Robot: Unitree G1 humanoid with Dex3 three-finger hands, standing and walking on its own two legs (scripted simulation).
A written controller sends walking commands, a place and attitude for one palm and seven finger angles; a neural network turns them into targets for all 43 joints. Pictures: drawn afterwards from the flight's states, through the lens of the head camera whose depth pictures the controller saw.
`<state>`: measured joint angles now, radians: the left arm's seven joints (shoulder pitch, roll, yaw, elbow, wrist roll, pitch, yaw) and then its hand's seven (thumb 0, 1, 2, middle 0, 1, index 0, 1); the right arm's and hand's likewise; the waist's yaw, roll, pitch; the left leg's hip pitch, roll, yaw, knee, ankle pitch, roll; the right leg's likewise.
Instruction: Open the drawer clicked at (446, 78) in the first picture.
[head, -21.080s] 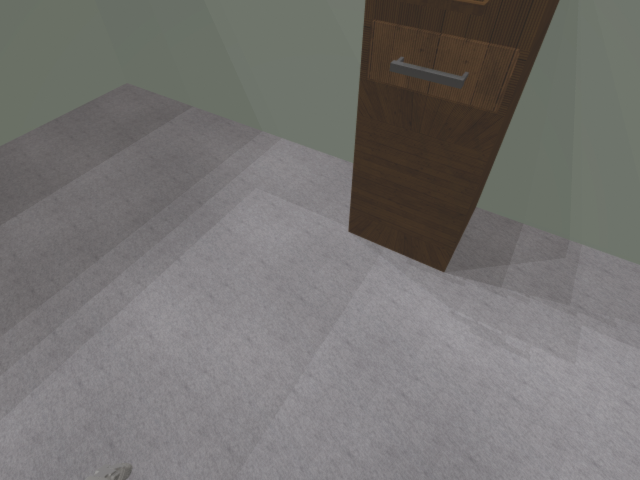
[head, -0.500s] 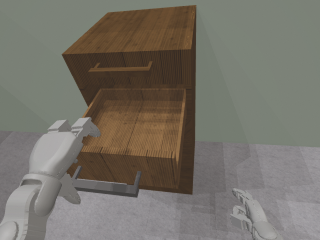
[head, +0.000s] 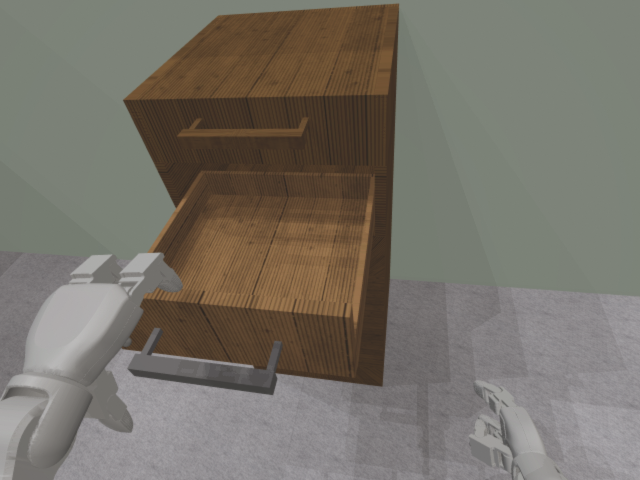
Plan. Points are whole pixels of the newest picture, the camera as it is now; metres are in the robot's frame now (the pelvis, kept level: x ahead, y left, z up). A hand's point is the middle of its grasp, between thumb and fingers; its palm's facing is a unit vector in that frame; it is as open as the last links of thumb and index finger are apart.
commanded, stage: draw the hand back to the body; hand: left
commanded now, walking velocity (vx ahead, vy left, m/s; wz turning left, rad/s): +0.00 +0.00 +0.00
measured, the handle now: (207, 357) +0.26 +0.21 +0.01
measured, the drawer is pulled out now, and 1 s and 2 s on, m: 0.30 0.30 0.30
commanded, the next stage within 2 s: step back with the hand held close in 1.12 s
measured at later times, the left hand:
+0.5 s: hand (125, 302) +0.22 +0.22 +0.19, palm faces +0.37 -0.86 -0.36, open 12.3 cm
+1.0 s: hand (104, 315) +0.21 +0.24 +0.18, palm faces +0.44 -0.81 -0.40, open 8.1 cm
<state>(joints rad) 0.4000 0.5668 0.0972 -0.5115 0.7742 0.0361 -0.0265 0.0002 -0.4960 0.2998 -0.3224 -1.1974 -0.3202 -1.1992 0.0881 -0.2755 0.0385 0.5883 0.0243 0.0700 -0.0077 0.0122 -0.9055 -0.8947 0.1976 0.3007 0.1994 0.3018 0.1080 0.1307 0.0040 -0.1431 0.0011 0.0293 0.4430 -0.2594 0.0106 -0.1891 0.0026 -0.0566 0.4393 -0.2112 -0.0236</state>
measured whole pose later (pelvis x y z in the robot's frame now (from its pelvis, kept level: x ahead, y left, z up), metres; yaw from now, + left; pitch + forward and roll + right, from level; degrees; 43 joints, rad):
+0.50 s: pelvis +0.03 +0.00 +0.00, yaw +0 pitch -3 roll -1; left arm 0.48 0.32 0.28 -0.55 -0.06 -0.15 0.10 0.00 -0.13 0.46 -0.29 -0.96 -0.28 -0.96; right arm 0.20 -0.20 0.03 0.64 0.01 -0.15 -0.07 0.01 -0.90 -0.89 0.20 0.30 0.20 0.30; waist 0.05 0.05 0.03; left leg -0.08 0.01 0.03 0.44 -0.30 0.01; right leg -0.11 0.01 -0.06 0.41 -0.24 -0.02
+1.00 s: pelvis +0.03 +0.00 +0.00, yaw +1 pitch -2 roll -1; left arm 0.52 0.32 0.31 -0.53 -0.07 -0.12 0.11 0.01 0.72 0.83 -0.22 -0.41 -0.22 -0.41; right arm 0.16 -0.20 0.01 0.62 0.02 -0.13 -0.07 0.01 -0.90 -0.89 0.20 0.30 0.20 0.30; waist 0.07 0.07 0.00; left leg -0.10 0.00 0.01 0.45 -0.31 0.01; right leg -0.13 0.00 -0.07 0.43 -0.26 -0.02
